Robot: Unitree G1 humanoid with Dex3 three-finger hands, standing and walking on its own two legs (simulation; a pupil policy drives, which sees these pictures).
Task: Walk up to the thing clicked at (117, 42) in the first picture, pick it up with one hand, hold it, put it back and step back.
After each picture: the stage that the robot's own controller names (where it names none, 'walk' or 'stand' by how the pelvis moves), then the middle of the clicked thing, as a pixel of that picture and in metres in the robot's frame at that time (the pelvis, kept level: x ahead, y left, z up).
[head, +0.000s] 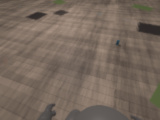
stand; (117, 42) +1.71 -0.58 -0.72
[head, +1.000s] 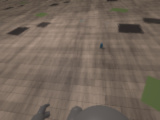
walk; (101, 45) +1.65 -0.08 -0.69
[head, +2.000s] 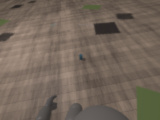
walk; (80, 57) +1.11 +0.28 -0.71
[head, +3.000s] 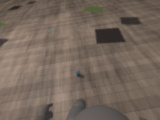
walk; (78, 74) +0.70 +0.30 -0.72
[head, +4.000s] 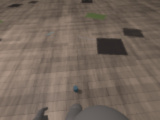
walk; (75, 89) +0.47 +0.23 -0.71
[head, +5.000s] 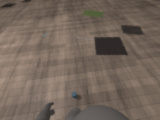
stand; (74, 94) +0.36 +0.23 -0.71
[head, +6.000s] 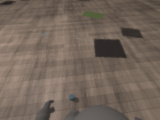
stand; (72, 97) +0.33 +0.24 -0.71
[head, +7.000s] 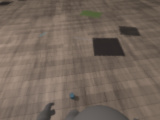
stand; (72, 96) +0.34 +0.24 -0.72
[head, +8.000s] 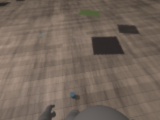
stand; (72, 95) +0.35 +0.24 -0.72
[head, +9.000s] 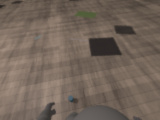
stand; (71, 98) +0.31 +0.26 -0.72
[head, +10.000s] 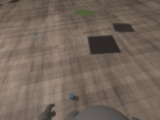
stand; (71, 96) +0.33 +0.26 -0.72
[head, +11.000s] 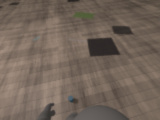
stand; (71, 99) +0.32 +0.26 -0.73
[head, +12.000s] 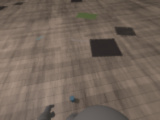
stand; (72, 98) +0.32 +0.24 -0.73
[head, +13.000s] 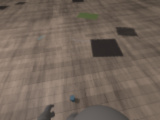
stand; (72, 98) +0.33 +0.24 -0.73
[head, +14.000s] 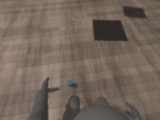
go down; (70, 83) +0.37 +0.23 -0.64
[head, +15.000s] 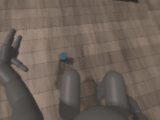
go down; (63, 57) +0.45 +0.23 -0.30
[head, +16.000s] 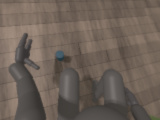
close in; (60, 56) +0.45 +0.23 -0.29
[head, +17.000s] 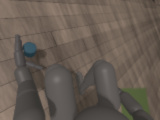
close in; (29, 50) +0.44 +0.27 -0.23
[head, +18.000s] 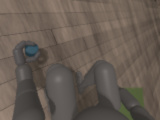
lift; (31, 50) +0.42 +0.26 -0.23
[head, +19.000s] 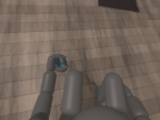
lift; (62, 65) +0.34 +0.23 -0.10
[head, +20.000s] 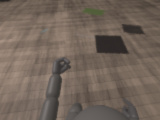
go down; (75, 110) +0.18 +0.14 -0.65
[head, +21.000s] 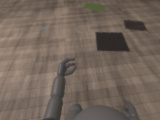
hold; (75, 107) +0.17 +0.16 -0.68
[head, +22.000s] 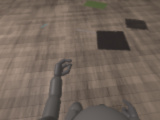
stand; (75, 106) +0.17 +0.16 -0.67
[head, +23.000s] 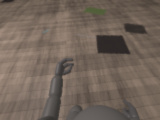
hold; (75, 110) +0.17 +0.16 -0.68
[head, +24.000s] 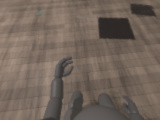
stand; (75, 98) +0.19 +0.15 -0.59
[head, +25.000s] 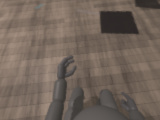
stand; (76, 94) +0.21 +0.15 -0.55
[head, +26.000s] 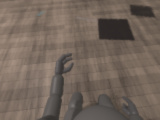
stand; (75, 98) +0.19 +0.15 -0.60
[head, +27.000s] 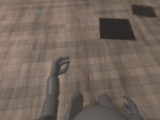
stand; (75, 97) +0.19 +0.15 -0.60
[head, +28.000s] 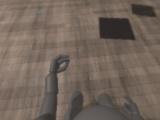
stand; (75, 97) +0.19 +0.15 -0.60
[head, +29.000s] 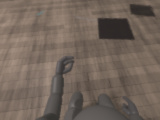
stand; (75, 98) +0.20 +0.15 -0.60
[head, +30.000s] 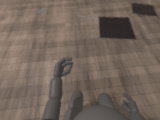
stand; (75, 97) +0.20 +0.15 -0.59
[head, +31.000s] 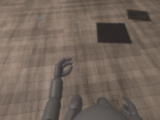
stand; (74, 101) +0.18 +0.16 -0.62
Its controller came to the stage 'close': yes
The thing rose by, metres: 0.24
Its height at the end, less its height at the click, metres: +0.00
